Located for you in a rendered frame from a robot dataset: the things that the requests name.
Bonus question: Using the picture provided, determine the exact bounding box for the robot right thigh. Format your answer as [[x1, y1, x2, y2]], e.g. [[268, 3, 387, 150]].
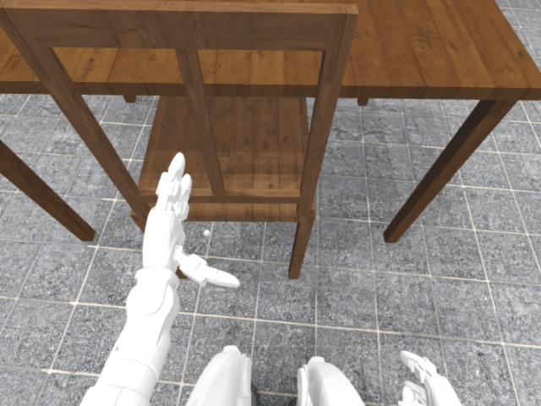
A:
[[297, 362, 365, 406]]

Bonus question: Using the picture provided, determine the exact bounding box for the chair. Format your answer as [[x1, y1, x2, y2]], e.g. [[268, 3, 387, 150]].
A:
[[0, 0, 359, 279]]

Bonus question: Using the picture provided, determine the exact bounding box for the table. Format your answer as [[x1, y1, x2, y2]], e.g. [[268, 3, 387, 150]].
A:
[[0, 0, 541, 243]]

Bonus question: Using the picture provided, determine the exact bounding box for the left robot hand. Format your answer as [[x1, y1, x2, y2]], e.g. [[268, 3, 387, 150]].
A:
[[143, 152, 240, 288]]

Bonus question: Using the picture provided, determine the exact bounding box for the robot left thigh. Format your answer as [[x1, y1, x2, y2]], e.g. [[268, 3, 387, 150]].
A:
[[185, 352, 251, 406]]

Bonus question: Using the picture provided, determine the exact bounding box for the robot thigh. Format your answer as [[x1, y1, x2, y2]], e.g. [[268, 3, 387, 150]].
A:
[[297, 362, 365, 406], [185, 352, 251, 406]]

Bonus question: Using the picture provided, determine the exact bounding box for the right robot hand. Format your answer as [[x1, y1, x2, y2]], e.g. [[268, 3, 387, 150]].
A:
[[398, 350, 462, 406]]

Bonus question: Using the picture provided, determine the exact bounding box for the robot left forearm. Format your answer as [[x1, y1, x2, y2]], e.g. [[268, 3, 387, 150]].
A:
[[79, 266, 180, 406]]

